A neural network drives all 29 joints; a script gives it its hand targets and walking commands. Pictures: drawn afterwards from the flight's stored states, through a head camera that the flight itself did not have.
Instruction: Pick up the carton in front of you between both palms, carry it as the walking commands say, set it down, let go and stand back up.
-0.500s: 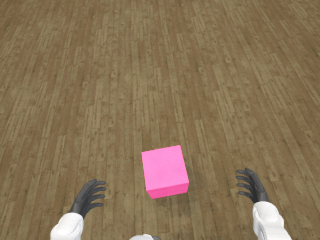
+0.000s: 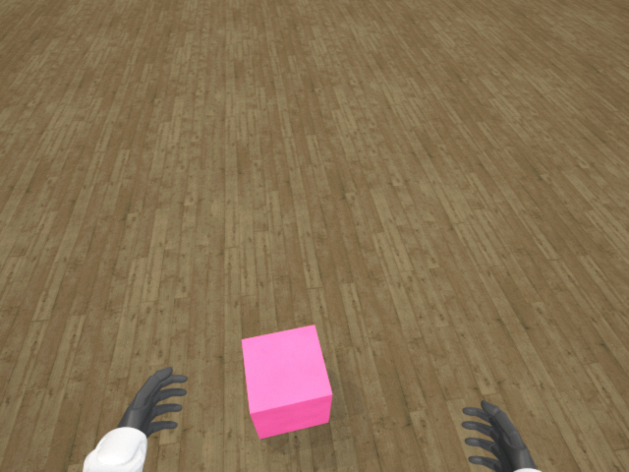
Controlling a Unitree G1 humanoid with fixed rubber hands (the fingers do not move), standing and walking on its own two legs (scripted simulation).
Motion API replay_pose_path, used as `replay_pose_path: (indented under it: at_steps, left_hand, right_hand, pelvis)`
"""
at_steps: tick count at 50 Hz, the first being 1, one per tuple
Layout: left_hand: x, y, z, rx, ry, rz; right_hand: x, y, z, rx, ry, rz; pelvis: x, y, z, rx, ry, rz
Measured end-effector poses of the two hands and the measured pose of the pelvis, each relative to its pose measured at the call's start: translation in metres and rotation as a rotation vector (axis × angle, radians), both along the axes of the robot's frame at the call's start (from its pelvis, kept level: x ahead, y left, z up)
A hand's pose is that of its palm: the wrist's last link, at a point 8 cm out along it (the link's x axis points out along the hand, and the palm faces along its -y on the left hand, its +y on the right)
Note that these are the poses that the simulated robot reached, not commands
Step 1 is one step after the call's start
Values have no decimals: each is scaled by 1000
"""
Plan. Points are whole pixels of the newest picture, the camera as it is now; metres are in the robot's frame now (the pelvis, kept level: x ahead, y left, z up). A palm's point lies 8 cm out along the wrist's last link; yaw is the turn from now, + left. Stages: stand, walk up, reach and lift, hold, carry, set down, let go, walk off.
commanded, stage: let go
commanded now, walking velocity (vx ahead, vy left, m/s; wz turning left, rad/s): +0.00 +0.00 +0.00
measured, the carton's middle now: (286, 382) +0.45 +0.09 -0.65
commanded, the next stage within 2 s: stand in 0.14 s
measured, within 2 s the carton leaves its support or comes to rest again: neither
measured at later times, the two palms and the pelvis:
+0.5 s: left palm (79, 454) +0.16 +0.32 -0.09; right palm (529, 467) +0.15 -0.26 -0.07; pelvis +0.02 +0.04 +0.00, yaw -2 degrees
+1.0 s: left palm (68, 457) +0.15 +0.33 -0.09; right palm out of the picture +0.13 -0.25 -0.09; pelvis +0.02 +0.04 +0.01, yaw -2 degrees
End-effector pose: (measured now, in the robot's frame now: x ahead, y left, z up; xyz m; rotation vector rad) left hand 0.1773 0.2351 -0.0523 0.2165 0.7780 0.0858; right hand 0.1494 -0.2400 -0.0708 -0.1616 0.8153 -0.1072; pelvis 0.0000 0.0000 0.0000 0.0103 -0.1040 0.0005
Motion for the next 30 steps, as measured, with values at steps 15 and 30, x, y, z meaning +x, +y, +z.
replay_pose_path:
  at_steps: [15, 30]
  left_hand:
    - [-9, 60, -19, 87, 21, 32]
    - [-10, 84, -43, 116, 148, 19]
  right_hand:
    - [-3, 0, -5, -143, 44, 4]
    - [2, -14, -3, -217, 118, -54]
  pelvis:
    - [5, 28, -3, -7, 75, -23]
    - [28, 41, 1, -13, 92, -35]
